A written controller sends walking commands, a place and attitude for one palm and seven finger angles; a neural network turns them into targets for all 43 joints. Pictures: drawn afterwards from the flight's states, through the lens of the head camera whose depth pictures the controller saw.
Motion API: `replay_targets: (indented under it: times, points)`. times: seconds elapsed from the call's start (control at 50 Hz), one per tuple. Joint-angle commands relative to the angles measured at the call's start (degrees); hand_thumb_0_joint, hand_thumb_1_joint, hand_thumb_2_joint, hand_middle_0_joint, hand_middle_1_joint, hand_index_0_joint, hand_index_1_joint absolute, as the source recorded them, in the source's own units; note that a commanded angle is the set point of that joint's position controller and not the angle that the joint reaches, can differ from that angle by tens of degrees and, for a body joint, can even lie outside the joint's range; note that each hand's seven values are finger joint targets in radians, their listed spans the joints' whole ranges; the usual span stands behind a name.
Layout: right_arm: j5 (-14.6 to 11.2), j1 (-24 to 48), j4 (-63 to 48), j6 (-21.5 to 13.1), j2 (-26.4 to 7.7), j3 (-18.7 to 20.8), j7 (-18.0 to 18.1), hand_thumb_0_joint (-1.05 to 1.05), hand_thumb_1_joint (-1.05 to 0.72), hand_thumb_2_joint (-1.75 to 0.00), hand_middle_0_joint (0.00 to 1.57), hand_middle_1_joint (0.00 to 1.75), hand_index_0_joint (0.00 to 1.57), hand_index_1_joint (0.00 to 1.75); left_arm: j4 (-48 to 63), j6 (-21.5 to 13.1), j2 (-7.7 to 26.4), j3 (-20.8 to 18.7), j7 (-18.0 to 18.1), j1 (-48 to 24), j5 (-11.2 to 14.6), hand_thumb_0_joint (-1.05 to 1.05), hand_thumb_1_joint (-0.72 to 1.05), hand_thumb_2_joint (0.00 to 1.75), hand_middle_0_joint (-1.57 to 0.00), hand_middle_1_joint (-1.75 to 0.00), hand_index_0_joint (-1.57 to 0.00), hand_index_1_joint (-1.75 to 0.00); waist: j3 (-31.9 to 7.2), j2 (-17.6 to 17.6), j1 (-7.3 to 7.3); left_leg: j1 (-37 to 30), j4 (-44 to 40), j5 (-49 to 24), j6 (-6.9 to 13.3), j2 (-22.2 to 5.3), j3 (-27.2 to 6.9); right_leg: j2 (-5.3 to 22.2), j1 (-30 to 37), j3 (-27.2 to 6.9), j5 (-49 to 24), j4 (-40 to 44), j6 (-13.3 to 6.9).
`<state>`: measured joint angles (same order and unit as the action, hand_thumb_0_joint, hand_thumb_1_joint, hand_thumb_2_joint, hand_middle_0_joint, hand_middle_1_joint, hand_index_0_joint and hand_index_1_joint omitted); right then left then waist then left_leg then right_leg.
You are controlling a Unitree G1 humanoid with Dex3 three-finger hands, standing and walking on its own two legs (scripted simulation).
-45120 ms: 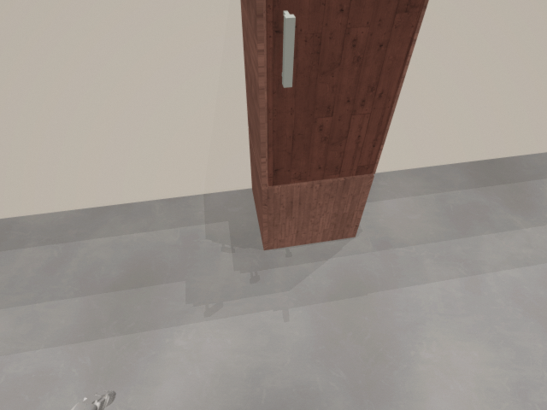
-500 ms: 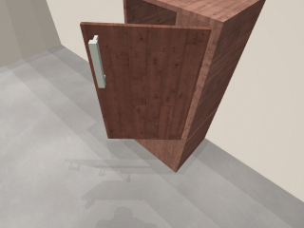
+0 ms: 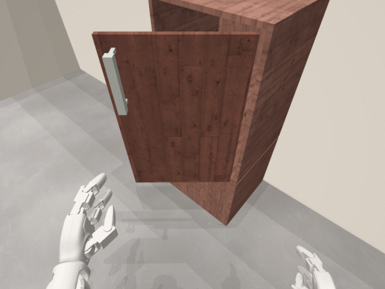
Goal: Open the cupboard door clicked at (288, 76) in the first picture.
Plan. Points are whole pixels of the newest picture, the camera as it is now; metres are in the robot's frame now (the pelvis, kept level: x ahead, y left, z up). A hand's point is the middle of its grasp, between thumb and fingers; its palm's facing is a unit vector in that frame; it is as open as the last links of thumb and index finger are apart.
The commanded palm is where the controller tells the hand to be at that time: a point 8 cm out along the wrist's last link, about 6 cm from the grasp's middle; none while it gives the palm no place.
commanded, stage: raise the hand with hooked fingers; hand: left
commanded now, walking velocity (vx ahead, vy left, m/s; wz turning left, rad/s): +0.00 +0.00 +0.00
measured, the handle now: (118, 82) +0.57 +0.20 +0.16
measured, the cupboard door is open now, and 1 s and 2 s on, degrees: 42 42 42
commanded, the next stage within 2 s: move the hooked fingers beside the handle in 1.82 s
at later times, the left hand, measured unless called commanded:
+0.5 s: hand (101, 229) +0.23 +0.18 +0.05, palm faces -0.08 -0.99 -0.07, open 10.7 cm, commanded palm +0.18 +0.25 +0.07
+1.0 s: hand (49, 178) +0.28 +0.26 +0.15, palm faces +0.08 -0.99 -0.07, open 13.5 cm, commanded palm +0.24 +0.30 +0.14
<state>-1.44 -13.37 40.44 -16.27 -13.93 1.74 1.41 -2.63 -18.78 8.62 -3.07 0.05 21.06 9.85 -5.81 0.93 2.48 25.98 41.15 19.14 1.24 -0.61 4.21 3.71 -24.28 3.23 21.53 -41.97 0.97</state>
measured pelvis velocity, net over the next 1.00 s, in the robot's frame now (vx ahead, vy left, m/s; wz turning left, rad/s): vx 0.01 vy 0.00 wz -0.02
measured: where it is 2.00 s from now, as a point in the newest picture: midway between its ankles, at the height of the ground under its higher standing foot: outside the picture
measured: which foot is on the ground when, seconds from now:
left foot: down 0.00-1.00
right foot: down 0.00-1.00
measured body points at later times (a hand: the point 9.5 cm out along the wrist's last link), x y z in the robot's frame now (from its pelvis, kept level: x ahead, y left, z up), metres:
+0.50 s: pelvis +0.01 -0.04 -0.02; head +0.06 -0.06 +0.43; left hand +0.23 +0.24 +0.05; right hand +0.20 -0.26 -0.11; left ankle +0.02 +0.10 -0.71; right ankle +0.00 -0.13 -0.71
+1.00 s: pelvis +0.01 +0.00 +0.01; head +0.01 +0.01 +0.46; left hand +0.27 +0.31 +0.15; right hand +0.19 -0.23 -0.05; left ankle +0.02 +0.11 -0.72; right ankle +0.00 -0.13 -0.71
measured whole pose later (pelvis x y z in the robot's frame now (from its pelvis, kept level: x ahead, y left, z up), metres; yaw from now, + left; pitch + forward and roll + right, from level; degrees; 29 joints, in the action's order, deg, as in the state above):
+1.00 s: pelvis +0.01 +0.00 +0.01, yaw -1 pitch +2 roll -2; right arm -3.8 -14.4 34.2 -16.3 -13.2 -3.1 5.5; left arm -2.0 -6.9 21.8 -22.9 -19.3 5.3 20.6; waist -3.3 1.1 -1.3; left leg 21.7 40.0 20.1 0.5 -0.8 -0.6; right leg 1.3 -18.2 2.7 19.9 -36.6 1.1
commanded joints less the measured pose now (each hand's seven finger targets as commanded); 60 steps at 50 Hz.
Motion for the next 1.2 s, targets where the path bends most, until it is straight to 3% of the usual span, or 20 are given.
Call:
replay_targets:
  times: [0.0, 0.04, 0.06, 0.12, 0.14, 0.18, 0.22, 0.28, 0.34, 0.38, 0.42, 0.46, 0.5, 0.58, 0.66, 0.76, 0.84, 0.96, 1.04, 1.18]
  points:
    - [0.42, 7.83, -14.86, -0.24, -7.88, 4.74, -2.01, 0.0, -0.9, -0.9, 0.2, 0.3, 0.2, 0.3, -6.13, -11.14, 8.4, -12.09, -14.29, 21.7, 3.69, 0.0, 0.55, 0.75, -0.22, -0.53, -0.22, -0.53, 2.59, -10.76, -7.27, 8.5, 1.61, -5.51, -2.82, 2.17, -1.77, -3.56, -4.22, 2.54, -5.53, -1.04, -3.31]
    - [-0.03, 9.24, -18.43, 1.42, -6.84, 4.44, -1.74, 0.0, -0.9, -0.9, 0.2, 0.3, 0.2, 0.3, 2.21, -9.85, 11.21, -14.62, -15.58, 20.04, 3.45, 0.0, 0.5, 0.73, -0.23, -0.55, -0.23, -0.55, -3.48, -3.05, -8.83, 8.27, 2.86, -8.22, -1.88, 2.49, -0.21, -3.18, -2.04, 1.57, -11.42, -4.03, -3.12]
    - [0.12, 8.57, -19.17, 2.48, -6.51, 4.31, -1.53, 0.0, -0.9, -0.9, 0.2, 0.3, 0.2, 0.3, 7.2, -9.03, 13.3, -16.46, -15.09, 17.42, 4.17, 0.0, 0.48, 0.72, -0.23, -0.57, -0.23, -0.57, -5.42, 3.35, -9.34, 7.38, 3.23, -8.91, -1.87, 2.6, -0.23, -3.23, -1.21, 0.86, -12.18, -4.76, -3.27]
    - [0.15, 6.11, -20.41, 2.92, -4.37, 3.55, -0.57, 0.0, -0.9, -0.9, 0.2, 0.3, 0.2, 0.3, 22.87, -10.78, 12.89, -17.01, -12.28, 8.15, 6.14, 0.0, 0.41, 0.69, -0.24, -0.62, -0.24, -0.62, -12.82, 10.9, -6.58, 1.97, 6.13, -13.44, -0.75, 1.49, -1.2, -3.73, -2.04, -0.68, -16.22, -4.77, -2.77]
    - [0.29, 4.76, -19.52, 2.64, -4.07, 3.5, -0.11, 0.0, -0.9, -0.9, 0.2, 0.3, 0.2, 0.3, 27.67, -12.87, 13.64, -17.43, -11.31, 4.86, 6.4, 0.0, 0.39, 0.68, -0.24, -0.63, -0.24, -0.63, -14.53, 11.54, -5.17, 0.38, 7.6, -15.37, -0.44, 1.0, -1.85, -4.02, -3.25, -0.95, -17.7, -4.96, -2.63]
    - [0.48, 3.19, -17.38, 1.91, -4.58, 3.06, 0.67, 0.0, -0.9, -0.9, 0.2, 0.3, 0.2, 0.3, 31.31, -16.95, 12.77, -14.32, -11.84, -1.45, 7.08, 0.0, 0.34, 0.66, -0.24, -0.66, -0.24, -0.66, -11.3, 9.54, -1.57, 2.26, 9.46, -9.87, -0.23, 0.5, -3.8, -4.73, -9.09, -1.96, -10.55, -4.02, -2.46]
    - [0.23, 2.03, -14.91, 0.15, -5.66, 2.39, 1.42, 0.0, -0.9, -0.9, 0.2, 0.3, 0.2, 0.3, 28.39, -19.3, 10.34, -9.51, -15.12, -4.58, 7.69, 0.0, 0.29, 0.64, -0.24, -0.69, -0.24, -0.69, -8.63, 7.26, 1.91, 2.61, 12.19, -9.39, 0.34, 0.15, -4.74, -4.38, -12.29, -3.08, -11.92, -3.26, -1.84]
    - [-0.69, 1.35, -12.84, -1.3, -7.57, 1.71, 2.58, 0.0, -0.9, -0.9, 0.2, 0.3, 0.2, 0.3, 19.29, -15.8, 11.74, -8.16, -21.54, -7.86, 8.77, 0.0, 0.22, 0.61, -0.25, -0.74, -0.25, -0.74, -5.16, 1.66, 4.06, 5.2, 13.02, -7.1, 0.7, -0.26, -5.78, -3.88, -12.22, -4.52, -12.09, -1.19, -0.9]
    - [-1.65, 2.44, -13.22, -0.95, -8.96, 1.83, 3.77, 0.0, -0.9, -0.9, 0.2, 0.3, 0.2, 0.3, 9.07, -6.57, 17.82, -15.15, -26.92, -4.57, 9.66, 0.0, 0.15, 0.58, -0.25, -0.78, -0.25, -0.78, -8.18, -4.72, 0.79, 8.35, 10.8, -6.66, 0.82, 0.32, -5.23, -2.17, -5.54, -7.44, -11.42, 2.38, 0.3]
    - [-2.15, 3.86, -14.87, 0.04, -8.61, 1.38, 3.98, 0.0, -0.9, -0.9, 0.2, 0.3, 0.2, 0.3, 5.23, 0.42, 21.59, -20.98, -29.26, -1.36, 11.44, 0.0, 0.11, 0.56, -0.26, -0.81, -0.26, -0.81, -11.15, -4.17, -2.89, 7.02, 8.44, -9.82, 0.59, 0.81, -4.94, -0.66, 1.68, -8.32, -18.06, 2.78, 1.01]
    - [-2.02, 5.52, -16.77, 0.91, -7.34, 0.81, 4.13, 0.0, -0.9, -0.9, 0.2, 0.3, 0.2, 0.3, 6.45, 4.5, 23.66, -26.86, -28.13, 0.17, 14.33, 0.0, 0.06, 0.54, -0.26, -0.84, -0.26, -0.84, -14.58, -5.92, -5.61, 5.99, 6.54, -11.79, 0.05, 1.08, -5.04, 0.45, 7.97, -8.44, -25.5, 2.78, 2.26]
    - [-1.64, 6.0, -17.65, 0.82, -5.97, 0.53, 3.82, 0.0, -0.9, -0.9, 0.2, 0.3, 0.2, 0.3, 10.47, 4.5, 24.69, -31.61, -25.29, 0.95, 16.85, 0.0, 0.01, 0.52, -0.26, -0.87, -0.26, -0.87, -17.04, -6.07, -7.8, 4.31, 5.27, -14.84, -0.37, 1.15, -5.42, 0.38, 12.99, -7.12, -35.79, 1.22, 2.73]
    - [-1.54, 4.43, -17.43, 0.09, -4.91, 0.43, 3.26, 0.0, -0.9, -0.9, 0.2, 0.3, 0.2, 0.3, 14.69, 1.98, 22.44, -31.57, -22.2, 1.21, 17.77, 0.0, -0.03, 0.5, -0.27, -0.9, -0.27, -0.9, -15.55, -4.73, -7.24, 2.81, 3.29, -15.39, -0.59, 1.35, -4.85, -0.18, 12.25, -5.3, -38.7, 1.57, 2.4]
    - [-1.63, 2.98, -15.42, -1.67, -6.25, 0.73, 2.84, 0.0, -0.9, -0.9, 0.2, 0.3, 0.2, 0.3, 14.43, -1.67, 16.42, -23.37, -20.62, -3.93, 15.27, 0.0, -0.13, 0.46, -0.27, -0.96, -0.27, -0.96, -7.69, -2.21, -4.0, 1.0, 1.25, -13.2, -0.42, 1.41, -4.76, -2.0, 4.46, -4.1, -27.09, 3.77, 1.55]
    - [-2.46, 1.77, -14.24, -2.66, -8.55, 1.05, 4.24, 0.0, -0.9, -0.9, 0.2, 0.3, 0.2, 0.3, 8.03, 1.23, 17.85, -19.65, -23.63, -8.17, 13.77, 0.0, -0.22, 0.42, -0.28, -1.02, -0.28, -1.02, -1.85, -1.81, -2.28, -0.07, -0.74, -7.72, 0.25, 1.1, -4.41, -2.6, -0.46, -4.45, -11.07, 8.2, 0.61]
    - [-2.08, 2.66, -14.56, -3.36, -8.64, 0.28, 5.68, 0.0, -0.9, -0.9, 0.2, 0.3, 0.2, 0.3, 16.09, 3.13, 27.72, -25.93, -21.73, -19.82, 12.02, 0.0, -0.34, 0.37, -0.29, -1.1, -0.29, -1.1, -7.48, 4.06, -4.15, -6.96, -5.74, -8.23, 0.62, 0.58, -5.71, -3.79, 3.32, -0.91, -7.06, 8.21, -1.27]
    - [-1.87, 3.25, -14.26, -3.96, -7.32, -0.91, 5.24, 0.0, -0.9, -0.9, 0.2, 0.3, 0.2, 0.3, 17.9, 2.74, 25.86, -27.09, -17.91, -21.53, 12.27, 0.0, -0.43, 0.33, -0.29, -1.15, -0.29, -1.15, -7.54, 8.94, -4.8, -10.82, -8.51, -10.71, -0.45, 0.39, -6.7, -4.79, 4.69, 1.71, -9.44, 7.77, -2.11]
    - [-2.85, 3.35, -14.32, -2.76, -8.51, -1.66, 5.0, 0.0, -0.9, -0.9, 0.2, 0.3, 0.2, 0.3, 5.09, 13.81, 22.7, -22.36, -20.84, -23.91, 11.24, 0.0, -0.5, 0.3, -0.3, -1.2, -0.3, -1.2, 0.22, 5.78, -4.54, -9.47, -12.2, -8.21, -1.2, -0.16, -7.69, -5.1, 4.75, 2.31, -9.5, 10.58, -2.17]
    - [-3.13, 4.24, -15.53, -1.71, -8.74, -2.08, 5.68, 0.0, -0.9, -0.9, 0.2, 0.3, 0.2, 0.3, 7.44, 19.9, 25.64, -22.3, -22.17, -33.11, 10.03, 0.0, -0.5, 0.3, -0.3, -1.2, -0.3, -1.2, -2.45, 3.11, -3.94, -11.85, -12.95, -7.96, -0.59, -0.21, -8.35, -4.94, 5.17, 2.16, -9.41, 11.64, -1.79]
    - [-1.98, 4.8, -14.19, -2.08, -7.61, -3.39, 6.11, 0.0, -0.9, -0.9, 0.2, 0.3, 0.2, 0.3, 11.72, 15.12, 33.54, -29.74, -20.49, -44.75, 9.9, 0.0, -0.5, 0.3, -0.3, -1.2, -0.3, -1.2, -8.5, 5.96, -4.33, -18.71, -13.73, -13.87, -1.05, -0.01, -8.42, -5.3, 9.15, 1.64, -12.77, 13.45, -2.42]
